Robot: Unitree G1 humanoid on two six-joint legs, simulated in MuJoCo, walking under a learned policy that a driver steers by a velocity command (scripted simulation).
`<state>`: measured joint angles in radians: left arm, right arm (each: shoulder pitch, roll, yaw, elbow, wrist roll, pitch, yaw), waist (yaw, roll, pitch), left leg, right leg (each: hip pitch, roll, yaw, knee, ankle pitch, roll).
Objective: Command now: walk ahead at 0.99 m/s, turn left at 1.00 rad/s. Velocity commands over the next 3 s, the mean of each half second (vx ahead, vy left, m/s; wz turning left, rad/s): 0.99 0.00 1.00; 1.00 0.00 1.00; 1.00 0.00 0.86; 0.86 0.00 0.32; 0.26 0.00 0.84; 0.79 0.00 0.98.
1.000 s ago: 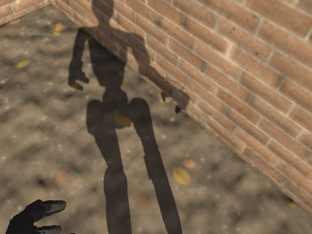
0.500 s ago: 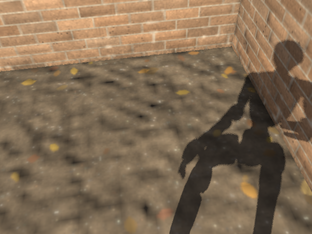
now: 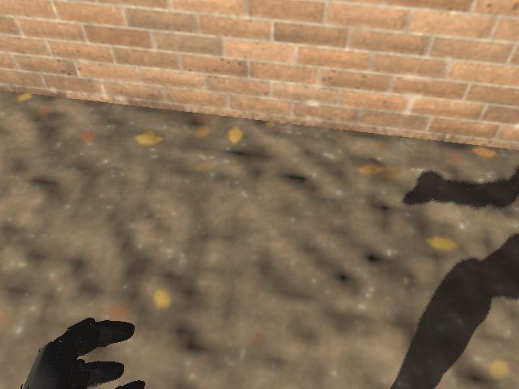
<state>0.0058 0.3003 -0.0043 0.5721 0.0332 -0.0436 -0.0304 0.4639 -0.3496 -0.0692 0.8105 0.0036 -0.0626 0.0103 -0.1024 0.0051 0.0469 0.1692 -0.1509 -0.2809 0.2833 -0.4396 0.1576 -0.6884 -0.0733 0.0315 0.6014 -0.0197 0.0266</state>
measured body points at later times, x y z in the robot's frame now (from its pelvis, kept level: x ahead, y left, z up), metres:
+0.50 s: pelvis +0.48 +0.07 -0.03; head +0.50 +0.09 +0.42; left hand +0.30 +0.28 -0.16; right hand +0.81 -0.03 -0.08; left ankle +0.59 +0.14 -0.72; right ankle +0.26 -0.16 -0.65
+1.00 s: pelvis +0.90 +0.31 +0.01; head +0.91 +0.33 +0.46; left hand +0.75 +0.59 -0.09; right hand +1.20 +0.19 -0.10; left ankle +0.73 +0.23 -0.61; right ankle +1.04 +0.25 -0.72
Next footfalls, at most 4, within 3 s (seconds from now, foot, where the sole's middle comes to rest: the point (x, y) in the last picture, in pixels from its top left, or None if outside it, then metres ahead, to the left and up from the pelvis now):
0.04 right None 0.26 -0.15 -0.75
0.50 left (190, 319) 0.63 0.15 -0.75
0.88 right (146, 191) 1.07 0.28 -0.75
1.34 left None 1.06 0.79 -0.75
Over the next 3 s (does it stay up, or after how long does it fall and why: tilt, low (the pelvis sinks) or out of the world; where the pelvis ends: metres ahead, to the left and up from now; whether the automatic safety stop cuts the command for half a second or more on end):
stays up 1.03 1.79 0.00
